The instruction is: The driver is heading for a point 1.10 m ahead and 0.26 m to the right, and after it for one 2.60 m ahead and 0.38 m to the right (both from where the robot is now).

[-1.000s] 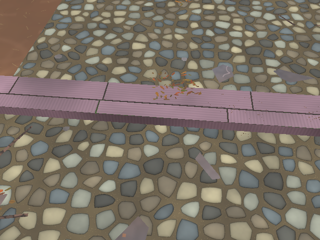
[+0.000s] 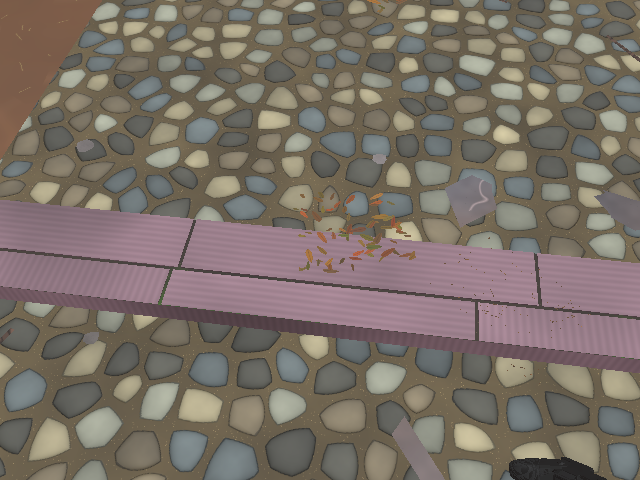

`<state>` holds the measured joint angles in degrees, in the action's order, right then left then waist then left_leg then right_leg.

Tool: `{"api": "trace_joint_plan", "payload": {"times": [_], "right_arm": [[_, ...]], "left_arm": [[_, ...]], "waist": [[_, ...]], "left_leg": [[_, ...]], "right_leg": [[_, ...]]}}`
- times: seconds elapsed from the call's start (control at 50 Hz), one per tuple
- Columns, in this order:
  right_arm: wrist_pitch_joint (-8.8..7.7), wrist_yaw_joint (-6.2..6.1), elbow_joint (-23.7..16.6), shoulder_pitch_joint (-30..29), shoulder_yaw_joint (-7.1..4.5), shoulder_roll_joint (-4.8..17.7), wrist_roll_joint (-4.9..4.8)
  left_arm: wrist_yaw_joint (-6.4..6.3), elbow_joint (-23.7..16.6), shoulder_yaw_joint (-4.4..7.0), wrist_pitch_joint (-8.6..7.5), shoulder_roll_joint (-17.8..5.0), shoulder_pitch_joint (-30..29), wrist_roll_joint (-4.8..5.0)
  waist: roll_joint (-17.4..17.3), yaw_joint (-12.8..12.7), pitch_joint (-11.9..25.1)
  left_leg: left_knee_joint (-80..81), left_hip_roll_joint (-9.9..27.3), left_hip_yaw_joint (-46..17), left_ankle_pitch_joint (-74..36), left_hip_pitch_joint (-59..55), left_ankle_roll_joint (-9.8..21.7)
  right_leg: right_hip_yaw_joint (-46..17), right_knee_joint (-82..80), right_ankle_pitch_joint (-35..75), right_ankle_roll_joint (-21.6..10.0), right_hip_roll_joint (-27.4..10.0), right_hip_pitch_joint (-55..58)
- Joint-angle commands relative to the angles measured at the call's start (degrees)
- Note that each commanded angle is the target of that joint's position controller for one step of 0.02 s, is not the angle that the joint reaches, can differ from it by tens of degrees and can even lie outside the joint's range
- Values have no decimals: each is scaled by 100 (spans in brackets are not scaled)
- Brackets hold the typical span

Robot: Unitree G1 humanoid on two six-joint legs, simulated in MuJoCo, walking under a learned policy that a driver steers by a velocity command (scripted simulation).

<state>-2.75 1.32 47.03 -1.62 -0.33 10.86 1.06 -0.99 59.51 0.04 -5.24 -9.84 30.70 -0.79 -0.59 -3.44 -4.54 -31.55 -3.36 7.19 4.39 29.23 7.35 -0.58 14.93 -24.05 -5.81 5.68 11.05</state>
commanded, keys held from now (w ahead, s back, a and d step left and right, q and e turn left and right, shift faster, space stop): w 0.18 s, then no key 0.52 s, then w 0.30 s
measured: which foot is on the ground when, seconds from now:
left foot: up 0.00-0.00, down 0.02-0.52, up 0.54-0.90, down 0.92-1.00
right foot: down 0.00-0.02, up 0.04-0.48, down 0.50-0.92, up 0.94-1.00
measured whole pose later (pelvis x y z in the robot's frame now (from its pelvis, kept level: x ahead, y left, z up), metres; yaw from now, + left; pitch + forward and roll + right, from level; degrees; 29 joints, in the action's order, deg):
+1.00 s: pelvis +0.30 -0.01 +0.02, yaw +2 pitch +0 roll -1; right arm -2.3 -1.7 64.7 24.3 -1.1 8.9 1.3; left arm 0.3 60.3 3.0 0.2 -11.9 16.3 -1.0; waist 0.9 1.4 2.3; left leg -21.4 -1.4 2.7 15.8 6.0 4.6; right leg 3.3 40.1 -18.3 -3.9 2.1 -22.1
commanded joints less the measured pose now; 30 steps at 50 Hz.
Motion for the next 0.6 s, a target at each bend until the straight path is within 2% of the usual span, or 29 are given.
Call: {"api": "trace_joint_plan", "payload": {"times": [0.02,0.04,0.06,0.08,0.1,0.12,0.14,0.16,0.18,0.24,0.26,0.3,0.34,0.4,0.46,0.48,0.5,0.52,0.54,0.56,0.58,0.6], "right_arm": [[-79,-210,576,2761,-422,1168,102],[-82,-203,600,2995,-533,1627,243],[-44,-111,604,2684,-495,1296,0],[-56,-83,484,1936,-433,1047,-88],[-107,-49,453,1610,-365,734,-78],[-173,-44,537,1592,-306,549,-39],[-227,-68,651,1674,-254,422,-38],[-282,-78,747,1782,-231,396,-38],[-338,-83,843,1942,-236,451,-53],[-402,-79,1025,2248,-222,631,-55],[-392,-77,1072,2338,-197,625,-48],[-350,-85,1135,2462,-143,596,-52],[-306,-121,1224,2672,-99,581,-56],[-231,-185,1347,2897,-61,568,-15],[-184,-254,1397,2794,-54,562,19],[-178,-274,1406,2703,-58,568,-8],[-182,-280,1424,2683,-63,581,-57],[-221,-305,1321,2834,-25,488,-98],[-153,-310,1492,3733,100,-102,-303],[1,-342,1619,3528,-10,302,-224],[79,-328,1522,3070,-75,444,-54],[133,-295,1487,2740,-78,333,66]], "left_arm": [[-8,-380,176,-37,-985,-416,4],[53,-458,52,-14,-267,243,61],[56,-376,183,10,-771,179,23],[71,-596,224,-6,-921,-410,-15],[109,-659,235,-25,-912,-750,-39],[129,-643,237,14,-796,-812,-58],[163,-627,213,94,-660,-710,-117],[200,-581,184,160,-496,-641,-136],[228,-595,177,198,-431,-675,-144],[218,-750,186,267,-455,-1180,-131],[204,-802,178,273,-448,-1381,-113],[184,-867,136,273,-389,-1749,-49],[157,-900,92,282,-338,-2077,5],[82,-883,73,285,-394,-2332,17],[3,-743,105,218,-501,-2118,-26],[-27,-585,128,167,-521,-1765,-37],[-54,-422,156,77,-585,-1343,-76],[-81,-287,234,-9,-957,-796,-153],[-81,-227,270,53,-1095,-586,-121],[-30,-262,182,124,-732,-679,55],[-14,-316,148,153,-661,-1060,84],[-37,-350,106,188,-563,-1407,55]], "waist": [[271,1529,1367],[-994,1031,1896],[-469,985,1833],[-183,682,754],[47,572,307],[217,366,42],[170,190,41],[98,114,55],[43,85,47],[-40,74,-94],[-80,105,-70],[-240,204,57],[-407,372,182],[-538,530,277],[-540,419,252],[-445,248,294],[-222,45,429],[179,11,990],[1154,254,1813],[890,100,1921],[628,212,1240],[423,326,816]], "left_leg": [[440,649,-960,686,-3480,521],[448,2374,-3525,807,-4868,1300],[1476,2544,-4943,1878,-4610,1628],[1888,2348,-4030,2376,-3616,1396],[2142,2132,-3500,1946,-2843,1219],[2257,1900,-2990,1281,-2287,1020],[2344,1696,-2582,873,-1889,858],[2413,1573,-2286,553,-1710,770],[2452,1494,-2070,205,-1645,749],[2333,1366,-1332,-2159,-1622,639],[2199,1269,-1089,-2972,-1693,540],[1963,1039,-699,-3846,-1796,269],[1803,949,-573,-4018,-2037,80],[1522,1090,-666,-3904,-2563,103],[996,1343,-930,-3865,-2848,224],[619,1314,-976,-3774,-2887,156],[46,1149,-915,-3244,-2750,-1],[-698,946,-798,-1739,-2134,-184],[-1938,295,-498,1846,-1290,-362],[-2440,80,-690,3343,-1125,-411],[-2653,167,-846,3342,-980,-465],[-2569,261,-920,3017,-991,-516]], "right_leg": [[-94,3659,5690,-30,-1291,-1721],[201,5978,379,112,-317,-3611],[-299,6771,-356,10,-75,-4532],[-365,6457,326,-57,-508,-4868],[-310,6141,639,-64,-665,-4679],[-322,5846,738,-31,-829,-4405],[-323,5568,787,43,-937,-4043],[-275,5367,817,108,-989,-3848],[-194,5222,872,160,-1016,-3846],[95,4571,1281,350,-1080,-4115],[195,4268,1466,395,-1059,-4143],[384,3531,1842,440,-929,-3951],[519,2944,2185,434,-776,-3769],[519,2435,2229,390,-638,-3664],[390,1877,1728,209,-553,-3306],[372,1351,1875,125,-495,-2923],[237,654,2783,52,-608,-2269],[-442,1066,5299,-104,-1458,-1106],[-1589,1388,7480,-1164,-2762,11],[-2033,986,6653,-1528,-2927,-475],[-1802,584,5448,-1426,-2684,-1202],[-1598,263,4388,-1197,-2436,-1770]]}}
